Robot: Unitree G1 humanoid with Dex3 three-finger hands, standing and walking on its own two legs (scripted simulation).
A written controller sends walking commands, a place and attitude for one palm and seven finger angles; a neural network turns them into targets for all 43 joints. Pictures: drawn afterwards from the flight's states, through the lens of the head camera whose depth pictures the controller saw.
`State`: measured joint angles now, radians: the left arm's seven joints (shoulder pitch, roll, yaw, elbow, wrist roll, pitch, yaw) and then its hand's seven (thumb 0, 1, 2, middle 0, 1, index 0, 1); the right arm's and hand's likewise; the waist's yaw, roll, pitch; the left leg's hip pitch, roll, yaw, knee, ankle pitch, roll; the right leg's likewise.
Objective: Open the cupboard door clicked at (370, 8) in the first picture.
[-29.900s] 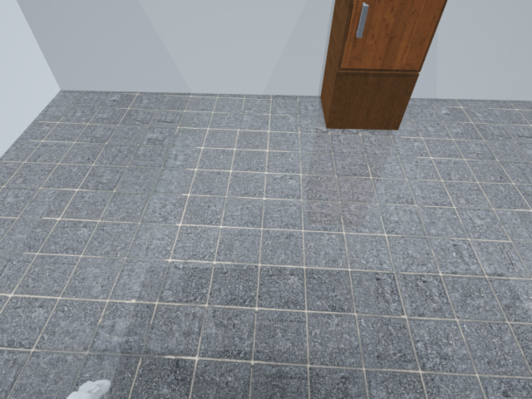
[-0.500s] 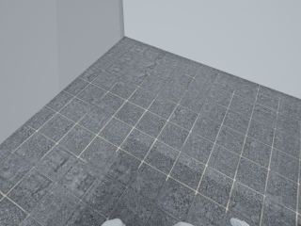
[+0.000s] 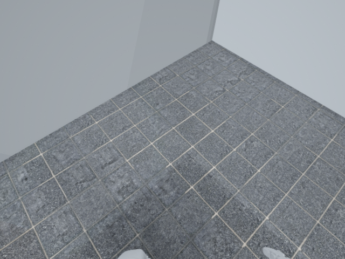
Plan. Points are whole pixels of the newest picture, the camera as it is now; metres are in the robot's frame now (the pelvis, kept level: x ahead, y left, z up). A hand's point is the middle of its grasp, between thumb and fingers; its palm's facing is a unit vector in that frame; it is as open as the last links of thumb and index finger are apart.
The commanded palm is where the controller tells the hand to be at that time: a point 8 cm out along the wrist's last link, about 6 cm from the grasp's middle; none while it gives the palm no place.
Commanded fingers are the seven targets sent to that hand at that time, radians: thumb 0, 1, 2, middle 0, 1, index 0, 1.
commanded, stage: turn to face it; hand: left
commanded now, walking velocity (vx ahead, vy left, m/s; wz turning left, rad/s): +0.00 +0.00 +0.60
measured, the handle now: out of the picture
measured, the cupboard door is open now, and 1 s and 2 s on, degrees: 47 47 47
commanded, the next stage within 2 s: none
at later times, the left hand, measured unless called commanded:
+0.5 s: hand out of the picture +0.06 +0.19 -0.15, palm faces +0.28 -0.91 -0.30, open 7.4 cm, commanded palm none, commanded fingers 0.00 0.90 0.90 -0.20 -0.30 -0.20 -0.30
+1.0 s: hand out of the picture -0.01 +0.19 -0.16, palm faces +0.58 -0.77 -0.28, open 7.4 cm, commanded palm none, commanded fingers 0.00 0.90 0.90 -0.20 -0.30 -0.20 -0.30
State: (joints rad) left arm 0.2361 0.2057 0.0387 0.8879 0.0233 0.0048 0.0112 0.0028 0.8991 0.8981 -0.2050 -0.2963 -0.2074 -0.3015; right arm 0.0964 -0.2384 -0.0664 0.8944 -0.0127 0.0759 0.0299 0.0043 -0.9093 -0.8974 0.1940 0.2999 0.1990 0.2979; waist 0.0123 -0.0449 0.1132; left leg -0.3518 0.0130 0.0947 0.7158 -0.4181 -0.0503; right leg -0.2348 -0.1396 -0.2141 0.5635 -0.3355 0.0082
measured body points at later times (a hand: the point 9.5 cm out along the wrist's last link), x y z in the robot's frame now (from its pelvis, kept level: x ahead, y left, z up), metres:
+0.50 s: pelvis +0.01 -0.04 +0.00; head +0.06 -0.05 +0.44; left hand +0.05 +0.24 -0.13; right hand +0.15 -0.29 -0.16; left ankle -0.03 +0.08 -0.67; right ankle +0.04 -0.17 -0.74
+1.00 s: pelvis +0.03 -0.05 +0.00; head +0.08 -0.01 +0.45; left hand -0.04 +0.23 -0.14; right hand +0.24 -0.21 -0.14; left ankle -0.03 +0.07 -0.74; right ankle +0.10 -0.17 -0.70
